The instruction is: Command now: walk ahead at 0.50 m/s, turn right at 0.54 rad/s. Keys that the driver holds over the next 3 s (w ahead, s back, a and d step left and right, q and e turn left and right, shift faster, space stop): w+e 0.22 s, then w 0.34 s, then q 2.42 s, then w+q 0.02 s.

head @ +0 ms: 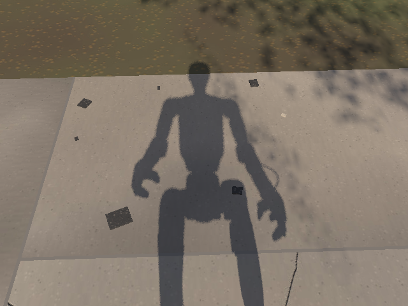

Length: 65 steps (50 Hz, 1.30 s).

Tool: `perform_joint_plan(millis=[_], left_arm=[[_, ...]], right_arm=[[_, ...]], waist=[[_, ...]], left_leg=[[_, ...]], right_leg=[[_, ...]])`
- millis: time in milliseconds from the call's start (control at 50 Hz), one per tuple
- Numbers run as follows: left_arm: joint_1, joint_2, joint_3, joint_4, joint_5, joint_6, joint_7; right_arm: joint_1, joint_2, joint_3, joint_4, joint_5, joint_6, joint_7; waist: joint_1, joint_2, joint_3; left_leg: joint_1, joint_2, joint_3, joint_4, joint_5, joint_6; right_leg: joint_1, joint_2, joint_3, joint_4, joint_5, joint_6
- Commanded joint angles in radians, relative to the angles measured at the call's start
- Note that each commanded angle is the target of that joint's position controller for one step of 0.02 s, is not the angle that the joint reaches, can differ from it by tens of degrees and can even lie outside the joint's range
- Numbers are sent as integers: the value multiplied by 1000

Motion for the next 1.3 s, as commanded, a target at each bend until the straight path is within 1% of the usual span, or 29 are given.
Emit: perform_joint_plan(millis=[20, 80, 120, 140, 160, 180, 200, 220, 260, 340, 440, 580, 640, 660, 680, 700, 720, 740, 780, 840, 960, 1020, 1100, 1120, 1140, 1160, 1180, 1220, 1300], left_arm=[[-129, 33, -4, -111, -2, -10, -23], [-65, 83, 19, -130, -5, -5, -32], [207, 182, 75, -67, -11, -3, -19], [324, 288, 106, -41, -9, 6, 5], [261, 348, 104, -74, -6, -9, 1], [294, 260, 75, -80, 5, -21, -8], [265, 205, 60, -75, 7, -34, -8], [191, 168, 49, -88, 2, -41, -8], [86, 104, 25, -120, 16, -45, 1], [142, 149, 30, -95, 14, -57, 23], [207, 153, 26, -62, 9, -54, 36], [277, 162, 27, -3, 9, -36, 44], [217, 176, 26, -14, 18, -23, 53], [222, 156, 15, -27, 30, -25, 55], [347, 80, -8, -32, 46, -39, 49], [406, 82, -15, -5, 37, -50, 39], [331, 162, 2, -20, 14, -53, 33], [220, 170, 3, -54, 5, -49, 37], [146, 168, 14, -82, 26, -23, 60], [197, 119, 9, -87, 27, 4, 80], [92, 117, 9, -122, 27, 22, 90], [29, 117, 6, -147, 22, 15, 84], [63, 132, 11, -147, 11, -19, 66], [101, 143, 16, -135, 11, -26, 62], [127, 196, 29, -134, 25, -28, 65], [71, 279, 45, -157, 49, -12, 74], [90, 240, 40, -160, 73, -6, 68], [26, 161, 19, -183, 50, -5, 69], [16, 162, 16, -181, 37, 13, 77]], right_arm=[[8, -178, -39, -45, 15, 9, -6], [-26, -220, -52, -61, 29, 28, -8], [-58, -225, -48, -75, 35, 40, -9], [-40, -158, -26, -103, 0, 29, -6], [9, -51, 7, -161, -4, -10, 5], [-107, -135, -7, -182, 40, -52, 21], [-159, -143, -8, -199, 63, -69, 27], [-156, -137, -8, -183, 44, -73, 21], [-111, -156, -24, -154, 17, -47, 17], [-159, -107, -13, -172, -4, -8, 14], [-313, -81, 3, -210, 6, -14, 27], [-403, -105, 9, -255, 14, -36, 64], [-182, -162, -16, -187, -2, -44, 70], [-57, -205, -26, -159, -13, -44, 68], [23, -279, -36, -151, -29, -36, 65], [52, -224, -22, -131, -1, -21, 71], [-14, -196, -15, -155, 19, -7, 70], [-105, -177, -10, -184, 21, 4, 63], [-171, -168, -5, -203, 7, 16, 52], [-187, -190, -15, -214, -7, 30, 44], [-174, -216, -32, -238, 20, 74, 7], [-163, -215, -34, -245, 20, 92, -3], [-169, -209, -33, -268, 25, 110, -7], [-177, -196, -28, -278, 31, 116, -10], [-149, -153, -15, -288, 27, 118, -12], [-79, -98, -4, -302, 20, 112, -6], [-92, -180, -24, -311, 14, 98, -2], [-71, -237, -53, -279, 24, 110, -1], [-113, -153, -33, -312, 33, 144, 2]], waist=[[-6, 67, 98], [62, 118, 22], [213, 97, -124], [225, -80, -205], [110, -243, -315], [181, -102, -330], [169, -74, -210], [118, 20, -128], [52, 14, -86], [51, 8, -43], [117, -31, 5], [137, -52, 57], [20, -74, -92], [-25, -20, -207], [17, 214, -361], [13, 296, -482], [2, 187, -387], [8, 107, -249], [51, 36, -117], [97, 116, -116], [68, 138, -144], [45, 168, -107], [75, 188, -113], [99, 181, -114], [87, 107, -151], [10, -171, -138], [45, -246, -151], [32, -102, -115], [55, -126, -61]], left_leg=[[22, 316, -65, -46, 422, 137], [66, 320, -23, 143, 875, 106], [-55, 260, 12, 528, 928, 52], [-346, 198, 10, 865, 415, 1], [-726, -33, -181, 1176, -305, -48], [-838, 7, -353, 1223, -277, -18], [-893, 51, -343, 1180, -194, 12], [-840, 101, -345, 1083, -114, 20], [-690, 158, -343, 954, -34, 10], [-677, 155, -306, 769, 99, -41], [-661, 107, -281, 430, 405, -39], [-717, 66, -273, 259, 318, 30], [-398, -22, -202, 219, 357, 93], [-151, 67, -291, 264, 630, 140], [226, 323, -628, 323, 939, 307], [354, 407, -879, 231, 956, 403], [253, 359, -797, 207, 782, 352], [97, 312, -688, 182, 700, 309], [-177, 254, -593, 116, 660, 279], [-320, 198, -536, 73, 631, 272], [-347, 151, -576, 64, 252, 222], [-350, 136, -635, 68, 90, 209], [-289, 123, -717, 163, 240, 183], [-308, 94, -709, 205, 248, 151], [-388, 46, -659, 314, 108, 99], [-580, -113, -467, 520, -235, 33], [-673, -104, -391, 748, -379, -13], [-686, -48, -390, 933, -265, -56], [-696, -20, -316, 924, -120, -108]], right_leg=[[-48, 12, -47, -66, -55, -23], [122, 99, -129, -79, -205, -76], [516, 189, -141, -178, -154, -143], [804, 4, 159, -197, -133, -208], [1048, -207, 774, -387, -323, -409], [1058, -219, 796, -475, -338, -375], [969, -188, 639, -461, -273, -331], [808, -137, 505, -456, -170, -290], [602, -83, 352, -485, -19, -248], [503, -53, 235, -544, 142, -247], [517, -3, 143, -559, 43, -178], [738, -97, 182, -459, 141, -153], [751, -29, 99, -196, 600, -78], [631, 26, 61, 11, 459, -32], [296, 157, 18, 411, -107, 50], [135, 222, 92, 590, -661, 80], [74, 155, 134, 644, -629, 76], [38, 116, 101, 607, -566, 77], [94, 70, 81, 494, -487, 79], [189, 80, 67, 348, -448, 89], [199, 112, 86, 112, -270, 120], [219, 133, 96, -3, -272, 124], [335, 157, 90, -239, -258, 101], [421, 137, 84, -362, -162, 84], [551, -3, 172, -394, -86, 35], [645, -218, 389, -387, 201, -95], [616, -323, 511, -401, 323, -220], [589, -217, 324, -369, 293, -174], [560, -123, 137, -390, 232, -147]])
Next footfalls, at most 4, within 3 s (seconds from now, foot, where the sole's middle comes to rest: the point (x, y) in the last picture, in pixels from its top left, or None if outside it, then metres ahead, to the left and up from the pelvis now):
0.12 right None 0.24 -0.13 -0.78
0.66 left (201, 276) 0.60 0.01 -0.78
1.14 right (266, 269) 0.61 -0.21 -0.78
1.54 left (188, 293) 0.54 0.06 -0.78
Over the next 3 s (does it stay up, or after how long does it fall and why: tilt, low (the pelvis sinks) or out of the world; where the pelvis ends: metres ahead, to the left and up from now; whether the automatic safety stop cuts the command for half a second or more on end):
stays up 0.53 -0.05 0.00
